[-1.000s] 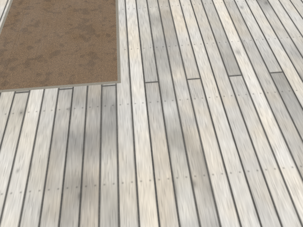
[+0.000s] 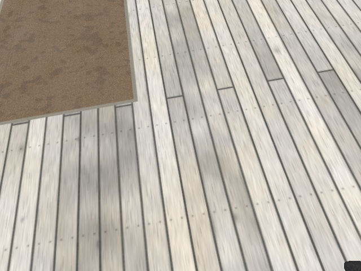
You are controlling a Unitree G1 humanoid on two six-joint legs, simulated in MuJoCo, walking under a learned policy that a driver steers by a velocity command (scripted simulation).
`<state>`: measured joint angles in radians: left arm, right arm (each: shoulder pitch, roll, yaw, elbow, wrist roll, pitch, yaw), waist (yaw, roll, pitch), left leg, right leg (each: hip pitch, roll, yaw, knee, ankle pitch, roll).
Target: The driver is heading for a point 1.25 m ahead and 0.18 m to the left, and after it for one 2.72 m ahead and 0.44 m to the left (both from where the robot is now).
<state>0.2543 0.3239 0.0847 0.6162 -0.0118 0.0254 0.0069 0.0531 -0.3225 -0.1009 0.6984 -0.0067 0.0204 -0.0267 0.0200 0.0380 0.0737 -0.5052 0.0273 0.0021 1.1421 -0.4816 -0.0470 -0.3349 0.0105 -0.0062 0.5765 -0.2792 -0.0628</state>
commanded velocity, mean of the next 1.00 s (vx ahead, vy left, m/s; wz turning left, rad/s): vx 0.12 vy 0.00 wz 0.30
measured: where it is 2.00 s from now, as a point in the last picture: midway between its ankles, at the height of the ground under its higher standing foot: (131, 165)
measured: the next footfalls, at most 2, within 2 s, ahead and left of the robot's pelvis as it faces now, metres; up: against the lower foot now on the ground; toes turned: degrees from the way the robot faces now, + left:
left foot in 0.36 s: +0.11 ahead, +0.15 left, +0.00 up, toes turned -7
right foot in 0.68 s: +0.11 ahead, -0.10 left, +0.00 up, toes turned +16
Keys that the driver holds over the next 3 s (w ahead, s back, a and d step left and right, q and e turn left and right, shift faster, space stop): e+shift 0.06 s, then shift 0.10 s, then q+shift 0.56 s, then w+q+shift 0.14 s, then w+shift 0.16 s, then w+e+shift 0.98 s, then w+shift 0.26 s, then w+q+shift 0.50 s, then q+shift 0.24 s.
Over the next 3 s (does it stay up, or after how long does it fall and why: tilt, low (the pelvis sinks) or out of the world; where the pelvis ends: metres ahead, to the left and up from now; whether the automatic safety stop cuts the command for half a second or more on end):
stays up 1.59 0.06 -0.03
